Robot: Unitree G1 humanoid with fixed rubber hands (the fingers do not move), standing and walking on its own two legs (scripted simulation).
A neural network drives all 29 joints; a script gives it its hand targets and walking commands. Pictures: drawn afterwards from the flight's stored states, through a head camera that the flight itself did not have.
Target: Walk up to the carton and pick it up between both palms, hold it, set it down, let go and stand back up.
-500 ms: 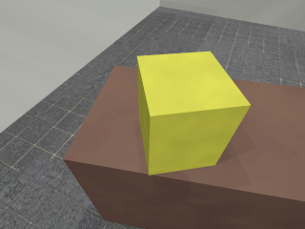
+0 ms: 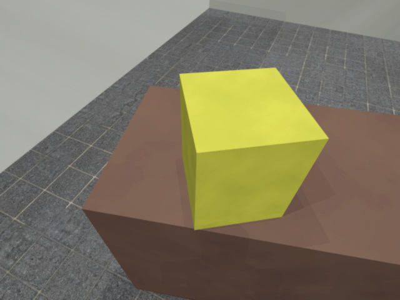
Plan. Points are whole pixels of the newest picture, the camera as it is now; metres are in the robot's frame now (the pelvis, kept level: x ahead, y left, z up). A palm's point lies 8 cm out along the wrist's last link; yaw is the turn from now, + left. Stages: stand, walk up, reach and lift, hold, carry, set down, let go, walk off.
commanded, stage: walk up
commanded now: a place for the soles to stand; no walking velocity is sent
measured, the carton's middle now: (234, 150) +0.40 -0.05 +0.10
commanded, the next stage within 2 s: none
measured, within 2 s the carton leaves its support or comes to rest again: neither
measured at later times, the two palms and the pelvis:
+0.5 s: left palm out of the picture +0.05 +0.28 -0.11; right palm out of the picture +0.09 -0.25 -0.11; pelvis +0.00 +0.00 +0.00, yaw +0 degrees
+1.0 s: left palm out of the picture +0.05 +0.27 -0.11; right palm out of the picture +0.08 -0.25 -0.11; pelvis +0.00 +0.00 +0.00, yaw +0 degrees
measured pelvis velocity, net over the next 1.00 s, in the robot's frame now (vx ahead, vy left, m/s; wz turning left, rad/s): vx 0.00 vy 0.00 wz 0.00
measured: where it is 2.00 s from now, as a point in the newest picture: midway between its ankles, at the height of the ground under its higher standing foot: outside the picture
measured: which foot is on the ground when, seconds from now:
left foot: down 0.00-1.00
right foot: down 0.00-1.00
